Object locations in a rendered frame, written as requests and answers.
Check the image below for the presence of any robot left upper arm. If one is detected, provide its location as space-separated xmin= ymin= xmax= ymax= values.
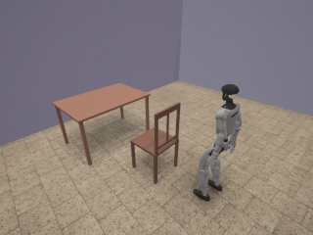
xmin=215 ymin=109 xmax=227 ymax=140

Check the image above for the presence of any robot right shin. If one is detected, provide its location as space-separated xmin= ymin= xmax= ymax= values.
xmin=210 ymin=159 xmax=221 ymax=186

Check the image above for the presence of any chair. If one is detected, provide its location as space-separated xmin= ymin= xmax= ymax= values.
xmin=130 ymin=102 xmax=181 ymax=184

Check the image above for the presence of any robot left hand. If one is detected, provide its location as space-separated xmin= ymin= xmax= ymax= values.
xmin=205 ymin=157 xmax=217 ymax=171

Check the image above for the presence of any right robot foot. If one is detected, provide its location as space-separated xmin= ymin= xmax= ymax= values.
xmin=207 ymin=179 xmax=222 ymax=191

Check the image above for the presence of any left robot forearm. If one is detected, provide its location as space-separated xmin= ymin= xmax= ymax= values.
xmin=211 ymin=133 xmax=225 ymax=159

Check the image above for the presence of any robot right hand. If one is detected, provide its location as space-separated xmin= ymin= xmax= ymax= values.
xmin=225 ymin=140 xmax=237 ymax=154

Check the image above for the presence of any robot right upper arm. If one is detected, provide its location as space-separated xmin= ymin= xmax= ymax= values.
xmin=233 ymin=102 xmax=243 ymax=127

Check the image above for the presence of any table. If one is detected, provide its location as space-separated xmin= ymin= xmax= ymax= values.
xmin=52 ymin=83 xmax=151 ymax=165

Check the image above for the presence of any right robot forearm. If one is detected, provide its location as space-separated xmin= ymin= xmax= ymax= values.
xmin=230 ymin=125 xmax=242 ymax=142

